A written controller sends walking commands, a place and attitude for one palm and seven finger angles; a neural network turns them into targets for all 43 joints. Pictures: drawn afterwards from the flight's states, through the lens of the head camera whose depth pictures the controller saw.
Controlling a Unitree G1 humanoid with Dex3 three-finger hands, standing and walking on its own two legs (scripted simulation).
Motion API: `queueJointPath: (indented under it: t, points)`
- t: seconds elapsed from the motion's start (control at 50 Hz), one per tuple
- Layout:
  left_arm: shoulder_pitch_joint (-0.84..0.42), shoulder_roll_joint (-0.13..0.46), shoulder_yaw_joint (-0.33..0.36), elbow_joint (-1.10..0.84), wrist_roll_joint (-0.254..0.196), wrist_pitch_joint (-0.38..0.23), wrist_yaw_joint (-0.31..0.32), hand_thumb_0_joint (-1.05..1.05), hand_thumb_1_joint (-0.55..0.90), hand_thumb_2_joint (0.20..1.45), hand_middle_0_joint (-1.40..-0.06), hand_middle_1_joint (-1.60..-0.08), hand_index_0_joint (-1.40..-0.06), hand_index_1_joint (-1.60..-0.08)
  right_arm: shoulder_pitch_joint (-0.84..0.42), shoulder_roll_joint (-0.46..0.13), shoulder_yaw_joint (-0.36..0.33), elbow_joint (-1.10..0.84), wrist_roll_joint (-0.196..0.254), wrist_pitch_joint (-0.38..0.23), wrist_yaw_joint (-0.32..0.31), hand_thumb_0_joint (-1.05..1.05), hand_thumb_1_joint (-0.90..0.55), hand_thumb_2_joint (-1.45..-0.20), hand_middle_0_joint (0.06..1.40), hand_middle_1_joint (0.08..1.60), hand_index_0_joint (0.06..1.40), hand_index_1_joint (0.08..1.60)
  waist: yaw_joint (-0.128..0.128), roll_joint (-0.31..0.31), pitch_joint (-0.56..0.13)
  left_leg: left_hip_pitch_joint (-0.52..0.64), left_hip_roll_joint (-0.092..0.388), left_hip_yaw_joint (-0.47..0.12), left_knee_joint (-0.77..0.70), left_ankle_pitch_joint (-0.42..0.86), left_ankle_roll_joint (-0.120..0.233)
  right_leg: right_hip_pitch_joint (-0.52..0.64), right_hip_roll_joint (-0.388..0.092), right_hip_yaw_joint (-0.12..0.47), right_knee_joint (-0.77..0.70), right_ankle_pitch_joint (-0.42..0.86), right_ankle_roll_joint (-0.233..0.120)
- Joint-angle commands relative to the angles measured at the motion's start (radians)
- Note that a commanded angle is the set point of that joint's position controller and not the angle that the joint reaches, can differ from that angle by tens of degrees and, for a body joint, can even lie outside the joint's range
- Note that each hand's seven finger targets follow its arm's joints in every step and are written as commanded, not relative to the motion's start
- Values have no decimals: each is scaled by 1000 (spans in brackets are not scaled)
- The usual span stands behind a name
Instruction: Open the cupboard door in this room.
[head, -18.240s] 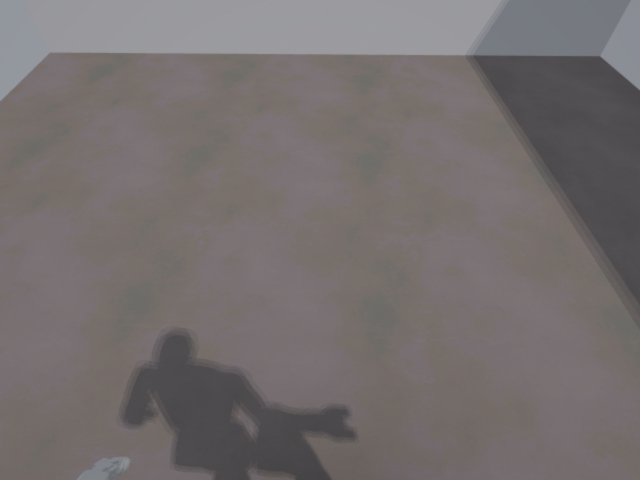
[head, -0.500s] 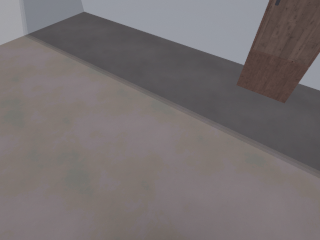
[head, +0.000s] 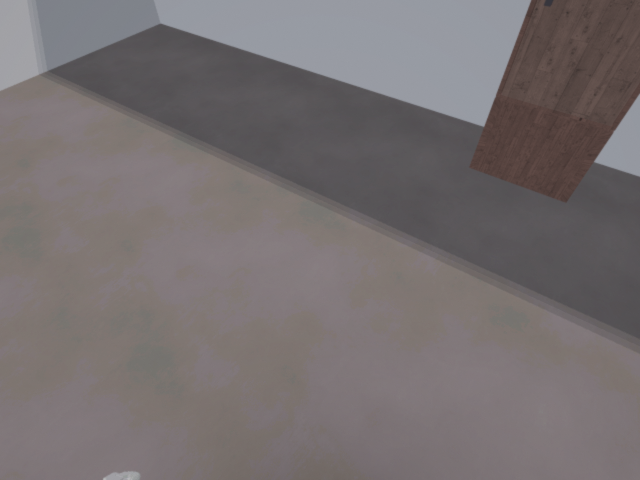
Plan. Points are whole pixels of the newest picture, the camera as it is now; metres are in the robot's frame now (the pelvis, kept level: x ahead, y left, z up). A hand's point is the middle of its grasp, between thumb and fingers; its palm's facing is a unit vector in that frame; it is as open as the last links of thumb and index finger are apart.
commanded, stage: turn or walk to find it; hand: left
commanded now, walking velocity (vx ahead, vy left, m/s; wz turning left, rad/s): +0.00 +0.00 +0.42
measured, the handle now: out of the picture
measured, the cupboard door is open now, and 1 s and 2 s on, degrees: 0 0 0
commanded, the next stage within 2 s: none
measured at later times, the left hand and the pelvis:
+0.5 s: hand out of the picture -0.01 +0.22 -0.18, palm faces +0.24 -0.95 -0.21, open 7.4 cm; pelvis -0.02 +0.02 -0.01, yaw +14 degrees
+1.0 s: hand out of the picture -0.09 +0.13 -0.16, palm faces +0.48 -0.84 -0.25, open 7.4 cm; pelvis -0.04 -0.06 -0.01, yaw +28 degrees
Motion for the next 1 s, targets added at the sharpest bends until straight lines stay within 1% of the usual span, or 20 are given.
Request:
queueJointPath:
  t: [0.0,0.1,0.16,0.18,0.22,0.24,0.26,0.28,0.34,0.38,0.52,0.64,0.66,0.68,0.7,0.72,0.74,0.78,0.84,0.98]
  points:
    - [44,130,28,-52,1,1,32,0,900,900,-200,-300,-200,-300,28,-94,-30,-59,0,4,-8,0,-900,-900,200,300,200,300,12,-14,-105,-100,93,-52,58,346,17,111,-162,81,54,311,1]
    - [91,136,46,-82,6,14,42,0,900,900,-200,-300,-200,-300,72,-59,-48,-83,2,24,-10,0,-900,-900,200,300,200,300,20,-112,-106,-207,54,-16,239,247,4,115,-263,96,78,350,-61]
    - [79,130,53,-112,16,18,43,0,900,900,-200,-300,-200,-300,74,-25,-60,-108,1,35,-5,0,-900,-900,200,300,200,300,14,-185,-43,-257,46,42,387,-170,-3,7,-363,108,44,311,-136]
    - [67,124,55,-124,21,17,42,0,900,900,-200,-300,-200,-300,81,-13,-63,-115,0,37,-1,0,-900,-900,200,300,200,300,6,-196,-24,-238,57,61,393,-215,-3,-51,-378,94,42,286,-143]
    - [48,112,56,-140,18,20,35,0,900,900,-200,-300,-200,-300,129,-3,-68,-113,0,32,6,0,-900,-900,200,300,200,300,-29,-117,-27,-142,72,64,246,-70,5,-139,-331,23,137,185,-83]
    - [44,77,54,-152,12,28,31,0,900,900,-200,-300,-200,-300,167,-37,-77,-114,-5,24,9,0,-900,-900,200,300,200,300,-47,57,-34,-95,148,-102,108,81,50,-238,-221,-41,277,1,-8]
    - [35,17,44,-178,5,35,29,0,900,900,-200,-300,-200,-300,192,-112,-94,-121,-15,18,8,0,-900,-900,200,300,200,300,-61,287,-4,-135,310,-394,-80,113,145,-319,-73,-74,478,-306,64]
    - [-12,18,41,-191,15,46,37,0,900,900,-200,-300,-200,-300,217,-122,-104,-106,-11,13,-5,0,-900,-900,200,300,200,300,-79,280,0,-155,337,-478,-137,116,186,-353,-54,58,640,-411,53]
    - [39,5,49,-165,16,29,26,0,900,900,-200,-300,-200,-300,174,-66,-95,-111,-5,0,-20,0,-900,-900,200,300,200,300,-26,104,-76,-20,270,-354,-39,257,205,-446,-60,136,759,-270,57]
    - [67,-13,47,-153,14,22,25,0,900,900,-200,-300,-200,-300,177,-48,-97,-112,-1,-6,-22,0,-900,-900,200,300,200,300,-25,69,-143,37,232,-283,-5,357,205,-439,-50,136,753,-231,70]
    - [51,-41,47,-175,8,25,31,0,900,900,-200,-300,-200,-300,180,-43,-115,-115,-5,10,-14,0,-900,-900,200,300,200,300,-45,141,-103,-37,201,-297,-6,296,209,-362,-21,118,563,-251,84]
    - [195,-26,56,-148,5,16,32,0,900,900,-200,-300,-200,-300,98,-59,-131,-160,-7,30,-3,0,-900,-900,200,300,200,300,13,151,-101,-249,133,-327,43,90,155,-68,17,79,203,-107,69]
    - [234,-7,62,-139,8,9,35,0,900,900,-200,-300,-200,-300,94,-36,-131,-171,-2,33,-1,0,-900,-900,200,300,200,300,29,100,-103,-339,90,-303,99,4,119,40,-12,93,71,-49,64]
    - [250,69,76,-146,24,0,42,0,900,900,-200,-300,-200,-300,107,23,-122,-185,5,36,4,0,-900,-900,200,300,200,300,36,-111,-87,-505,-16,-187,299,-157,51,125,-206,302,-64,-194,7]
    - [206,135,84,-180,28,2,42,0,900,900,-200,-300,-200,-300,89,59,-115,-213,0,36,3,0,-900,-900,200,300,200,300,35,-312,-30,-571,-107,-55,540,-330,2,13,-427,528,-146,-223,-98]
    - [170,122,87,-204,17,-1,43,0,900,900,-200,-300,-200,-300,80,-3,-127,-206,-11,50,6,0,-900,-900,200,300,200,300,29,-255,-10,-508,-51,-100,711,-314,13,-171,-453,529,-185,-323,-130]
    - [110,97,88,-215,18,4,48,0,900,900,-200,-300,-200,-300,77,5,-134,-201,-10,60,10,0,-900,-900,200,300,200,300,-5,-223,40,-485,-36,-98,812,-277,17,-259,-415,504,-191,-348,-127]
    - [27,42,67,-236,20,-3,41,0,900,900,-200,-300,-200,-300,138,24,-127,-158,-14,66,22,0,-900,-900,200,300,200,300,-61,-146,65,-457,-18,-60,901,-151,2,-271,-289,265,-122,-177,-81]
    - [91,15,59,-221,19,-12,40,0,900,900,-200,-300,-200,-300,140,28,-118,-150,-7,64,23,0,-900,-900,200,300,200,300,-39,-185,32,-452,-10,-29,895,-101,-21,-177,-256,167,-73,23,-79]
    - [247,82,75,-169,31,-10,41,0,900,900,-200,-300,-200,-300,-1,42,-91,-182,2,50,18,0,-900,-900,200,300,200,300,51,-198,-49,-389,3,34,567,-264,-35,39,-327,163,11,331,-141]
